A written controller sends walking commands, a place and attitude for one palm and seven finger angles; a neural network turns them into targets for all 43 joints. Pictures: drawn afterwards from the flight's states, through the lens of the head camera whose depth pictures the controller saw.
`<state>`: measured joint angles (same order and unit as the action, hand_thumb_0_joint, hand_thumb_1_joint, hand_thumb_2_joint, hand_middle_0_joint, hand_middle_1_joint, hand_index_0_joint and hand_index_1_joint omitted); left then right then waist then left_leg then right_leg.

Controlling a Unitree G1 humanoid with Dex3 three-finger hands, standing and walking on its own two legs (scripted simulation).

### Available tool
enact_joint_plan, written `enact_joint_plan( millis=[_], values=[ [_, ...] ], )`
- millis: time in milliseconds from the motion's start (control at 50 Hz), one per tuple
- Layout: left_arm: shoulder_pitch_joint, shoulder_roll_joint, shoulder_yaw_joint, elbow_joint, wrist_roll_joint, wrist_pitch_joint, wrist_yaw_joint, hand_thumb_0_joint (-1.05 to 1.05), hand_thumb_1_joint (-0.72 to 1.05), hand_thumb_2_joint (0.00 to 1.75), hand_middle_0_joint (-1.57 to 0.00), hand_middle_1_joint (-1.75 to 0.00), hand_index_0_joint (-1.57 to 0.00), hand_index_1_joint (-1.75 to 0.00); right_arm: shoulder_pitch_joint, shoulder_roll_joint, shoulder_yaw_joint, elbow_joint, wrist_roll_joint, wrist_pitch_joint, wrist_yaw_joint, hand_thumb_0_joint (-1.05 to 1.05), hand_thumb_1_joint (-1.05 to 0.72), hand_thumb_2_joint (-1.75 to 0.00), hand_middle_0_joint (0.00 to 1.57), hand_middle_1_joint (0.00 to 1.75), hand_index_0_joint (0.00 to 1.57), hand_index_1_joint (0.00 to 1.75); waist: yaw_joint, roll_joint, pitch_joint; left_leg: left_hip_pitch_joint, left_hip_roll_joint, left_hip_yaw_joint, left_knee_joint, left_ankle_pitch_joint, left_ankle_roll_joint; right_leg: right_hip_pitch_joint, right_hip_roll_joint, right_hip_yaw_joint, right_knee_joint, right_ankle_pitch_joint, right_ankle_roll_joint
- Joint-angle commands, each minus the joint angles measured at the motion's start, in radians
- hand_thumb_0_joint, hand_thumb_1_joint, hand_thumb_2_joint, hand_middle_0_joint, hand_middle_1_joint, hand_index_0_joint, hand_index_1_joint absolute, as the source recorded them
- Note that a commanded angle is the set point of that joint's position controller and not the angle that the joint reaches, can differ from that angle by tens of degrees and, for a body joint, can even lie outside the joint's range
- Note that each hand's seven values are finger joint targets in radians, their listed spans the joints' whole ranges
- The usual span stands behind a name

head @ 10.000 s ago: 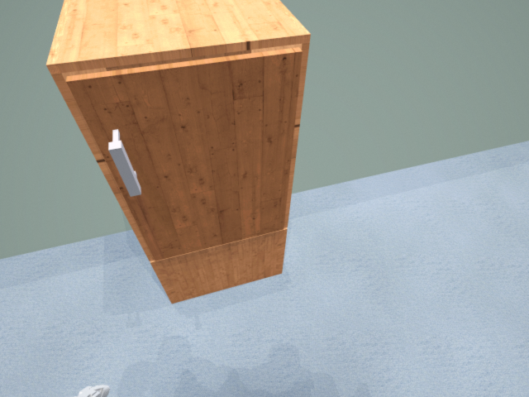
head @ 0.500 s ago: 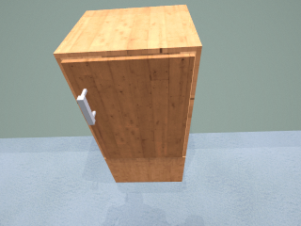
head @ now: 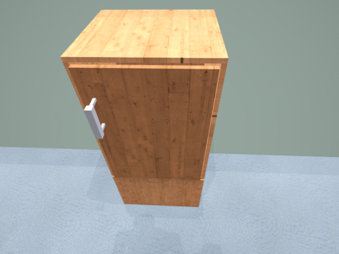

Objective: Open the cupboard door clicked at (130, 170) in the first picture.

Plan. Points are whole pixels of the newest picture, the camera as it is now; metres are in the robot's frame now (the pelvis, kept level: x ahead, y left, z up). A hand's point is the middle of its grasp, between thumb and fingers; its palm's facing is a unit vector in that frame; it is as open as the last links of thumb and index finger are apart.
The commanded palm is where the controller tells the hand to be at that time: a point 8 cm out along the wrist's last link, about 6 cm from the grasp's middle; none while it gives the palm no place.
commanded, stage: look again from close up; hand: left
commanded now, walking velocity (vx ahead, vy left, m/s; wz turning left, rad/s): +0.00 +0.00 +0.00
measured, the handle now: (96, 118) +0.50 +0.27 +0.02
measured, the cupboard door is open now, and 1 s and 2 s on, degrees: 0 0 0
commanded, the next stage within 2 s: raise the hand with hooked fingers in 0.54 s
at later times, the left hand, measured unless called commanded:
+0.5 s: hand out of the picture -0.02 +0.18 -0.17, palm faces +0.05 -0.98 -0.19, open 7.3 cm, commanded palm none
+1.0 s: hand (98, 227) +0.18 +0.18 +0.00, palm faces -0.04 -1.00 +0.08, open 8.2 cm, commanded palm +0.12 +0.27 -0.05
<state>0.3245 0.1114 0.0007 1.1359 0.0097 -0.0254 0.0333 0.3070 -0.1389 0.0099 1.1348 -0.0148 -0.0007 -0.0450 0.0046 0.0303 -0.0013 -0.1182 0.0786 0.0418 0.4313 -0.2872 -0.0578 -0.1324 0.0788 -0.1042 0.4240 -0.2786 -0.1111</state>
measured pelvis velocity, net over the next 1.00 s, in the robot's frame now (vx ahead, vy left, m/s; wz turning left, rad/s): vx -0.04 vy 0.04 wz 0.00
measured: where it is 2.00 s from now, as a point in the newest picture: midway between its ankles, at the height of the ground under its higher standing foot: outside the picture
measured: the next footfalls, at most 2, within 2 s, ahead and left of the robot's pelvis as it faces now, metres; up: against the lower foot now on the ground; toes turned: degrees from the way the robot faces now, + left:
none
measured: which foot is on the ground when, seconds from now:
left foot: down 0.00-1.00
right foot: down 0.00-1.00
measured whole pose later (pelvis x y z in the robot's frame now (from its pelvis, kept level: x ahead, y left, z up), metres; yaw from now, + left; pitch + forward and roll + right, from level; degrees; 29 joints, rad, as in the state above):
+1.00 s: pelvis -0.04 +0.04 -0.05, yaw +0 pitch +8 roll +2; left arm 0.33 0.10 0.04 0.16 -0.19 -0.50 -0.22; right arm 0.15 -0.29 -0.07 0.58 0.00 -0.27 -0.01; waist -0.01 -0.06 -0.13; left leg -0.58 0.01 0.07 0.88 -0.44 0.00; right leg -0.63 -0.02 -0.07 0.91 -0.44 -0.05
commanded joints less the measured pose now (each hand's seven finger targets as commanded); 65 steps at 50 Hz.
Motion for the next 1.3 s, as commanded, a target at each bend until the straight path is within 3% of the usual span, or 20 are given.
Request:
enact_joint_plan(
  millis=[0, 600, 620, 640, 660, 680, 700, 720, 740, 800, 840, 860, 880, 920, 980, 1040, 1120, 1200, 1240, 1280],
  values=[
    [0.05, 0.126, 0.022, -0.034, 0.002, -0.015, 0.01, 0.0, 0.9, 0.9, -0.2, -0.3, -0.2, -0.3, 0.091, -0.045, -0.007, -0.009, 0.001, -0.015, 0.0, 0.0, -0.9, -0.9, 0.2, 0.3, 0.2, 0.3, -0.01, -0.028, 0.112, -0.072, 0.021, -0.015, -0.051, 0.092, 0.059, -0.046, -0.195, 0.195, -0.129, 0.259, 0.064],
    [0.059, 0.102, 0.016, -0.028, 0.002, -0.011, 0.006, 0.0, 0.9, 0.9, -0.2, -0.3, -0.2, -0.3, 0.112, -0.037, -0.005, 0.008, 0.0, -0.03, 0.0, 0.0, -0.9, -0.9, 0.2, 0.3, 0.2, 0.3, -0.001, -0.015, 0.081, -0.078, 0.03, -0.048, -0.071, 0.154, 0.078, -0.051, -0.19, 0.16, -0.065, 0.201, 0.046],
    [0.156, 0.138, 0.021, 0.014, 0.01, -0.034, 0.049, 0.0, 0.9, 0.9, -0.2, -0.3, -0.2, -0.3, -0.045, -0.085, -0.018, -0.065, 0.011, -0.037, 0.01, 0.0, -0.9, -0.9, 0.2, 0.3, 0.2, 0.3, 0.055, -0.082, 0.118, -0.197, 0.016, 0.021, 0.203, 0.115, 0.046, -0.046, -0.268, 0.258, -0.062, 0.85, 0.143],
    [-0.587, 0.32, 0.019, -1.519, -0.22, -0.258, 0.016, 0.0, 0.88, 0.89, -0.2, -0.32, -0.2, -0.32, -0.03, -0.308, -0.032, -0.427, 0.044, -0.206, -0.029, 0.0, -0.9, -0.9, 0.2, 0.3, 0.2, 0.3, -0.102, 0.132, -0.382, 0.083, -0.076, -0.014, 0.023, 0.235, 0.101, 0.048, -0.194, 0.217, 0.032, 0.564, 0.092],
    [-0.242, 0.277, 0.062, -1.277, -0.134, -0.194, 0.071, 0.0, 0.85, 0.88, -0.2, -0.33, -0.2, -0.33, -0.115, -0.193, -0.011, -0.367, 0.035, -0.284, -0.056, 0.0, -0.9, -0.9, 0.2, 0.3, 0.2, 0.3, -0.009, 0.306, -0.384, 0.11, -0.068, 0.008, 0.004, 0.364, 0.108, 0.052, -0.116, 0.162, 0.057, 0.351, 0.058],
    [-0.195, 0.218, 0.042, -1.202, -0.146, -0.138, 0.124, 0.0, 0.83, 0.87, -0.21, -0.34, -0.21, -0.34, -0.11, -0.21, -0.036, -0.328, 0.049, -0.31, -0.058, 0.0, -0.9, -0.9, 0.2, 0.3, 0.2, 0.3, -0.024, 0.273, -0.275, 0.034, -0.055, -0.008, 0.014, 0.298, 0.079, -0.037, -0.109, 0.119, 0.043, 0.185, 0.062],
    [0.096, -0.011, -0.074, -0.949, -0.141, -0.029, 0.121, 0.0, 0.81, 0.86, -0.21, -0.36, -0.21, -0.36, -0.071, -0.15, -0.036, -0.321, 0.065, -0.31, -0.048, 0.0, -0.9, -0.9, 0.2, 0.3, 0.2, 0.3, -0.033, 0.104, -0.13, -0.06, -0.037, -0.033, 0.009, 0.247, 0.093, -0.096, -0.105, 0.08, 0.039, 0.158, 0.078],
    [-0.039, -0.029, -0.115, -1.149, -0.182, -0.047, 0.097, 0.0, 0.78, 0.85, -0.21, -0.37, -0.21, -0.37, -0.088, -0.193, -0.038, -0.392, 0.078, -0.321, -0.051, 0.0, -0.9, -0.9, 0.2, 0.3, 0.2, 0.3, -0.043, -0.002, -0.039, -0.103, -0.034, -0.063, 0.03, 0.235, 0.1, -0.136, -0.107, 0.068, 0.052, 0.172, 0.091],
    [-0.026, 0.006, -0.106, -1.209, -0.19, -0.09, 0.079, 0.0, 0.76, 0.84, -0.21, -0.39, -0.21, -0.39, -0.097, -0.22, -0.049, -0.411, 0.078, -0.341, -0.058, 0.0, -0.9, -0.9, 0.2, 0.3, 0.2, 0.3, -0.052, -0.079, -0.057, -0.099, -0.043, -0.053, 0.07, 0.181, 0.106, -0.209, -0.108, 0.062, 0.049, 0.12, 0.101],
    [-0.012, -0.012, -0.099, -1.103, -0.164, -0.214, 0.026, 0.0, 0.69, 0.81, -0.22, -0.43, -0.22, -0.43, -0.082, -0.237, -0.061, -0.501, 0.04, -0.367, -0.048, 0.0, -0.9, -0.9, 0.2, 0.3, 0.2, 0.3, -0.081, -0.329, 0.02, -0.249, -0.087, -0.063, 0.188, 0.04, 0.102, -0.403, -0.103, 0.06, 0.088, -0.098, 0.119],
    [0.178, -0.016, -0.027, -0.963, -0.191, -0.324, -0.053, 0.0, 0.64, 0.79, -0.22, -0.47, -0.22, -0.47, -0.126, -0.238, -0.079, -0.556, 0.024, -0.368, -0.026, 0.0, -0.9, -0.9, 0.2, 0.3, 0.2, 0.3, -0.005, -0.415, 0.025, -0.422, -0.094, -0.064, 0.258, -0.023, 0.078, -0.443, -0.108, 0.07, 0.161, -0.163, 0.119],
    [0.263, 0.001, 0.017, -0.956, -0.21, -0.388, -0.104, 0.0, 0.62, 0.78, -0.22, -0.48, -0.22, -0.48, -0.146, -0.237, -0.085, -0.585, 0.02, -0.364, -0.009, 0.0, -0.9, -0.9, 0.2, 0.3, 0.2, 0.3, 0.031, -0.413, -0.015, -0.477, -0.102, -0.057, 0.292, -0.017, 0.068, -0.416, -0.109, 0.085, 0.209, -0.115, 0.117],
    [0.369, 0.066, 0.113, -0.919, -0.224, -0.437, -0.163, 0.0, 0.6, 0.77, -0.22, -0.5, -0.22, -0.5, -0.155, -0.241, -0.099, -0.609, 0.022, -0.347, 0.014, 0.0, -0.9, -0.9, 0.2, 0.3, 0.2, 0.3, 0.081, -0.311, -0.068, -0.486, -0.115, -0.043, 0.319, 0.028, 0.053, -0.36, -0.11, 0.092, 0.268, -0.006, 0.1],
    [0.32, 0.129, 0.178, -0.975, -0.241, -0.555, -0.282, 0.0, 0.55, 0.75, -0.22, -0.53, -0.22, -0.53, -0.198, -0.244, -0.105, -0.665, 0.014, -0.315, 0.048, 0.0, -0.9, -0.9, 0.2, 0.3, 0.2, 0.3, 0.08, -0.142, -0.157, -0.534, -0.13, -0.016, 0.408, 0.09, 0.037, -0.347, -0.117, 0.087, 0.403, 0.195, 0.08],
    [0.289, 0.216, 0.244, -1.091, -0.2, -0.543, -0.283, 0.0, 0.48, 0.72, -0.23, -0.57, -0.23, -0.57, -0.217, -0.228, -0.106, -0.749, 0.014, -0.245, 0.058, 0.0, -0.9, -0.9, 0.2, 0.3, 0.2, 0.3, 0.118, 0.034, -0.239, -0.589, -0.134, 0.019, 0.456, 0.103, 0.053, -0.358, -0.116, 0.119, 0.479, 0.205, 0.063],
    [0.113, 0.164, 0.174, -1.319, -0.208, -0.52, -0.233, 0.0, 0.41, 0.69, -0.24, -0.62, -0.24, -0.62, -0.216, -0.211, -0.094, -0.831, 0.022, -0.217, 0.052, 0.0, -0.9, -0.9, 0.2, 0.3, 0.2, 0.3, 0.065, 0.101, -0.289, -0.57, -0.118, 0.008, 0.488, 0.067, 0.071, -0.454, -0.092, 0.109, 0.498, 0.117, 0.065],
    [-0.082, 0.169, 0.143, -1.564, -0.234, -0.606, -0.205, 0.0, 0.32, 0.65, -0.24, -0.68, -0.24, -0.68, -0.134, -0.204, -0.078, -0.81, 0.016, -0.223, 0.022, 0.0, -0.9, -0.9, 0.2, 0.3, 0.2, 0.3, -0.038, 0.076, -0.349, -0.533, -0.08, -0.057, 0.554, 0.036, 0.089, -0.559, -0.07, 0.105, 0.5, 0.025, 0.08],
    [-0.169, 0.16, 0.051, -1.509, -0.246, -0.609, -0.3, 0.0, 0.22, 0.61, -0.25, -0.74, -0.25, -0.74, -0.12, -0.232, -0.048, -0.753, 0.022, -0.266, -0.004, 0.0, -0.9, -0.9, 0.2, 0.3, 0.2, 0.3, -0.1, 0.075, -0.3, -0.55, -0.065, -0.095, 0.578, -0.027, 0.092, -0.652, -0.06, 0.084, 0.499, -0.063, 0.079],
    [-0.136, 0.204, 0.082, -1.379, -0.252, -0.536, -0.348, 0.0, 0.18, 0.59, -0.25, -0.76, -0.25, -0.76, -0.114, -0.245, -0.043, -0.74, 0.035, -0.278, -0.017, 0.0, -0.9, -0.9, 0.2, 0.3, 0.2, 0.3, -0.095, 0.011, -0.279, -0.614, -0.066, -0.103, 0.564, -0.098, 0.091, -0.627, -0.06, 0.092, 0.465, -0.144, 0.086],
    [-0.03, 0.254, 0.162, -1.211, -0.261, -0.414, -0.387, 0.0, 0.13, 0.57, -0.25, -0.8, -0.25, -0.8, -0.124, -0.251, -0.042, -0.742, 0.052, -0.269, -0.026, 0.0, -0.9, -0.9, 0.2, 0.3, 0.2, 0.3, -0.047, -0.037, -0.261, -0.652, -0.073, -0.101, 0.53, -0.117, 0.088, -0.577, -0.06, 0.095, 0.431, -0.186, 0.087]
  ],
)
